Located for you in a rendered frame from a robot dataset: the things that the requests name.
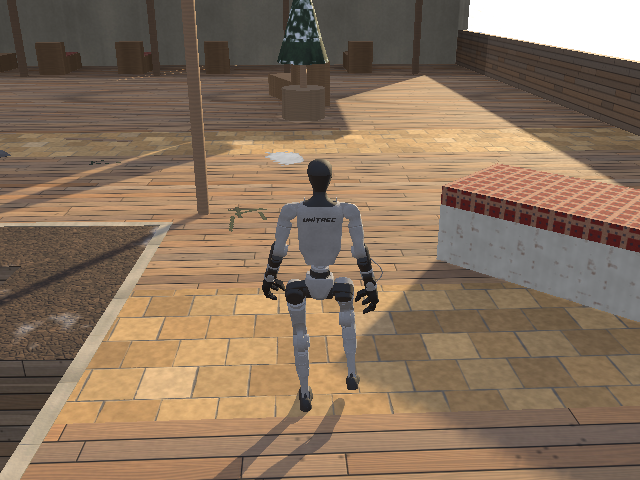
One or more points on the robot left forearm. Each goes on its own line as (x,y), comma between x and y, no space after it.
(272,266)

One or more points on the robot left foot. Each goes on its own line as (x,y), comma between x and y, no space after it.
(305,403)

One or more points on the robot foot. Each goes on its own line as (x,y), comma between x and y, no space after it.
(305,403)
(352,382)

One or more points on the robot right forearm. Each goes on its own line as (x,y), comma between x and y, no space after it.
(366,271)

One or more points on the robot right foot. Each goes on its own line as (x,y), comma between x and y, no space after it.
(352,382)

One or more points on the right robot upper arm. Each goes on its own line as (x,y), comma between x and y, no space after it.
(351,212)

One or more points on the robot right hand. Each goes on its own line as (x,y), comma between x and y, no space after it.
(372,297)

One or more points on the robot left hand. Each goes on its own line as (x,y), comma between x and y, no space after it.
(275,286)

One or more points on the left robot upper arm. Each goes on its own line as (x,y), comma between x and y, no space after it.
(288,212)

